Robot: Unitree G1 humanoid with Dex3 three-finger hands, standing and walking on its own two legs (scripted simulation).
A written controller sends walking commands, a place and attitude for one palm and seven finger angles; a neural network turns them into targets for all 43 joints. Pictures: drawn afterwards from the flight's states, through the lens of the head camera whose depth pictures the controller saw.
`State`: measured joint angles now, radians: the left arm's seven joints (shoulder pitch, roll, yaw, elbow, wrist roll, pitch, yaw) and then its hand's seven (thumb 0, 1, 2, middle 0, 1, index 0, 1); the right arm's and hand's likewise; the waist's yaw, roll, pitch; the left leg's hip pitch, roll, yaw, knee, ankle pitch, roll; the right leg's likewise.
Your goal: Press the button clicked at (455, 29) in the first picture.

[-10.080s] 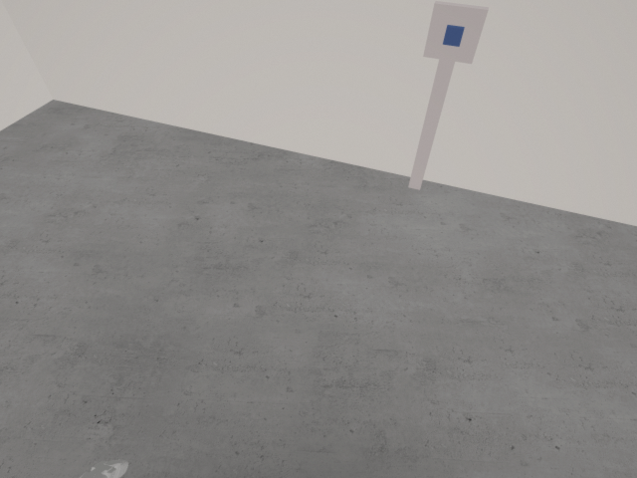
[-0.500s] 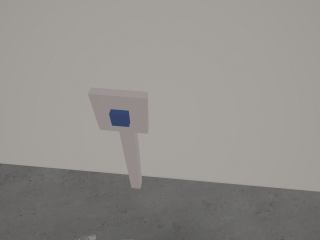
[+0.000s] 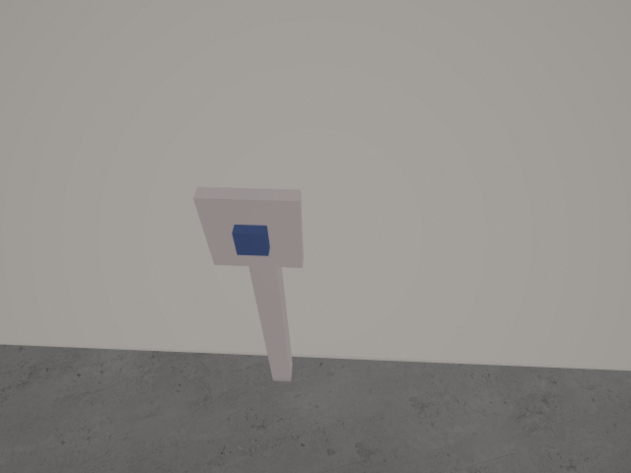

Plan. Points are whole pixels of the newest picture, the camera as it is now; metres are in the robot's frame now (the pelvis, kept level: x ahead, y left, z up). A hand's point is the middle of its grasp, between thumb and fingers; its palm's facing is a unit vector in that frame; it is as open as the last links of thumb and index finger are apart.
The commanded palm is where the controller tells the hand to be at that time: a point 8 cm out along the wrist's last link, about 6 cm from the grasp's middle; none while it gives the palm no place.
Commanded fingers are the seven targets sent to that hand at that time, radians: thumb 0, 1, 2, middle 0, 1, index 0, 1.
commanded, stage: come to a stop and stand still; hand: left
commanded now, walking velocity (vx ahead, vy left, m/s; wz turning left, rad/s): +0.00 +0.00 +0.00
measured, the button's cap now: (252, 239) +0.51 +0.15 -0.04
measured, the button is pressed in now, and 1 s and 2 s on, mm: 0 0 0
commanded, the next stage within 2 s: look again from close up in 0.50 s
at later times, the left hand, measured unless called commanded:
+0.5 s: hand out of the picture -0.07 +0.12 -0.18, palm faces +0.04 -0.99 -0.15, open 7.3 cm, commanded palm none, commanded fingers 0.00 0.90 0.90 -0.20 -0.30 -0.20 -0.30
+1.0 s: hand out of the picture -0.03 +0.17 -0.19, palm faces +0.07 -0.98 -0.18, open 7.3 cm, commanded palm none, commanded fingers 0.00 0.90 0.90 -0.20 -0.30 -0.20 -0.30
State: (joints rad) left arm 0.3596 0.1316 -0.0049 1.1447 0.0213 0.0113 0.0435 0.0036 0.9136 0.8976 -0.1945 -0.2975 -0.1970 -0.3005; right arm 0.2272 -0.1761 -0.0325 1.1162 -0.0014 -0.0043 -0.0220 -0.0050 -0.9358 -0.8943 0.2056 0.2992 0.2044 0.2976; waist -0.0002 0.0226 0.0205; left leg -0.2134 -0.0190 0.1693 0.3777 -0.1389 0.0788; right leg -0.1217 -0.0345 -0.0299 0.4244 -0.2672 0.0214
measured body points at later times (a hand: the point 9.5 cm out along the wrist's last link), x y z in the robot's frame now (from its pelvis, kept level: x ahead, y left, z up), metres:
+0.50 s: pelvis -0.03 -0.02 +0.00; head -0.05 -0.02 +0.45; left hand -0.07 +0.18 -0.17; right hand -0.09 -0.22 -0.17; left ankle +0.05 +0.07 -0.74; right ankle -0.02 -0.13 -0.74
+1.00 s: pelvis -0.03 +0.00 -0.01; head -0.05 +0.02 +0.44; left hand -0.03 +0.22 -0.17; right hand +0.02 -0.23 -0.15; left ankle +0.05 +0.06 -0.74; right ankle -0.02 -0.13 -0.74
